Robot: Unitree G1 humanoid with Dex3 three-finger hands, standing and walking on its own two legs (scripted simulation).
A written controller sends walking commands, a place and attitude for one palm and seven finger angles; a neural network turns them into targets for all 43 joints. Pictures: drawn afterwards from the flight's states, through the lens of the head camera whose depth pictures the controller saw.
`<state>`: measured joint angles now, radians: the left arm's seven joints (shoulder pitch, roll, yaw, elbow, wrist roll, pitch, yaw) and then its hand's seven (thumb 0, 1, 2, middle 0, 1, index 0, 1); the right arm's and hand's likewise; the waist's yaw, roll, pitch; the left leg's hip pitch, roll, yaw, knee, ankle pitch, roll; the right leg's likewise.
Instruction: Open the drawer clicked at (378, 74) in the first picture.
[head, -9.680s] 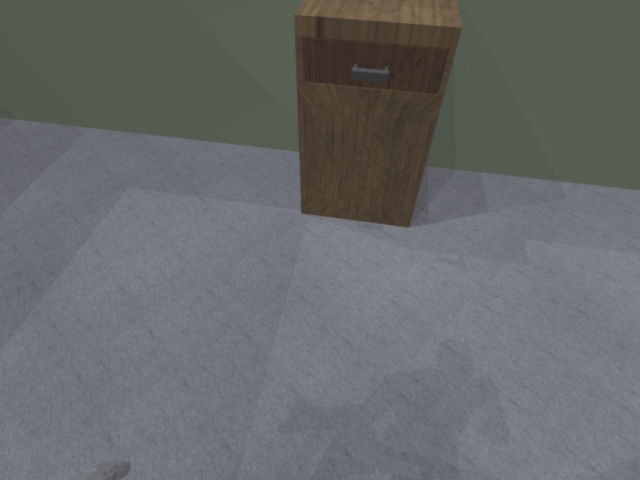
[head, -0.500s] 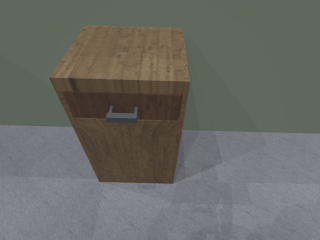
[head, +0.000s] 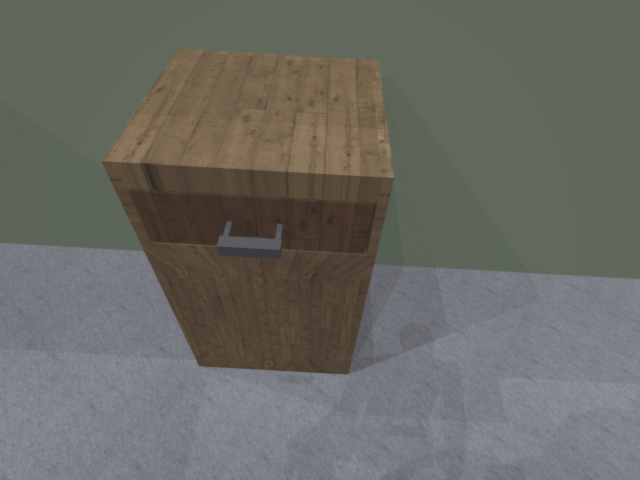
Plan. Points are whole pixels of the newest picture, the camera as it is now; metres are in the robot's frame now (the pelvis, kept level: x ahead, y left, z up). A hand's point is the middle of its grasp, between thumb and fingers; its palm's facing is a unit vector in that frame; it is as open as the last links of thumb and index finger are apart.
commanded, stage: raise the hand with hooked fingers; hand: left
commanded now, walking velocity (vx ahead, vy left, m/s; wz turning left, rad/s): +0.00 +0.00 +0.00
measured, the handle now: (252, 237) +0.53 +0.16 -0.07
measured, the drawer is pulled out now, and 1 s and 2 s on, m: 0.00 0.00 0.00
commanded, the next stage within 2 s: move the hooked fingers above the handle in 1.86 s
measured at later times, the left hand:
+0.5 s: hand (162, 463) +0.15 +0.20 -0.06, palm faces -0.01 -0.07 -1.00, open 9.2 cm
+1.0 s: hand (177, 343) +0.27 +0.20 +0.01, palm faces +0.09 -0.08 -0.99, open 12.2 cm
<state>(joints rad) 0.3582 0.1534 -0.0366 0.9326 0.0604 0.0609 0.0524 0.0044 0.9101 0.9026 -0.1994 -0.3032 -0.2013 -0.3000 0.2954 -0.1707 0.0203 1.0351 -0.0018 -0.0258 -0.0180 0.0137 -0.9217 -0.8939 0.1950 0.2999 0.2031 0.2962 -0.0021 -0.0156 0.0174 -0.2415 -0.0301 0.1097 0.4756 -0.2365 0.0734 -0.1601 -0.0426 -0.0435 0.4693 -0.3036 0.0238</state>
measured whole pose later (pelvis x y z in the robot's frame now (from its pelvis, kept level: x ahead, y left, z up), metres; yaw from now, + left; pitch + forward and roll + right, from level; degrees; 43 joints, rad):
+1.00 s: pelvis +0.02 -0.04 -0.03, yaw -2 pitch +9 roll +2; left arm 0.27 0.40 0.02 0.00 0.96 -0.02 0.38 0.00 -0.12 0.47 -0.29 -0.96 -0.29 -0.95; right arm 0.15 -0.28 -0.06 0.63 -0.03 0.09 -0.01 0.02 -0.90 -0.89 0.19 0.30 0.20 0.30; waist 0.04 0.05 -0.11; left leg -0.52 -0.05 -0.03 0.73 -0.37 0.00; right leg -0.52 0.07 0.03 0.78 -0.42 -0.07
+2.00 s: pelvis +0.01 +0.00 +0.00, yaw -1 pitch +3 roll +0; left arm -0.08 0.46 -0.09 0.09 0.95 0.05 0.13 -0.01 -0.50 0.30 -0.32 -1.20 -0.32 -1.20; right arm 0.16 -0.24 -0.01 0.63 0.01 0.14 -0.02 0.01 -0.90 -0.89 0.20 0.30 0.20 0.30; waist 0.07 0.07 -0.02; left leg -0.32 -0.08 -0.04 0.53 -0.25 0.05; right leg -0.29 0.02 0.03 0.55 -0.30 -0.02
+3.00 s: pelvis +0.03 -0.01 -0.02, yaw -2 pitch +12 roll +0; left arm -0.48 0.39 -0.12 0.69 1.04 0.03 0.26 0.00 -0.49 0.31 -0.32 -1.20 -0.32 -1.20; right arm 0.24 -0.23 -0.05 0.64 0.02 0.16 -0.03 0.01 -0.90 -0.89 0.20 0.30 0.20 0.30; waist -0.01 0.04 -0.12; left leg -0.54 -0.06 -0.03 0.69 -0.35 0.04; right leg -0.52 0.05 0.04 0.70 -0.38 -0.03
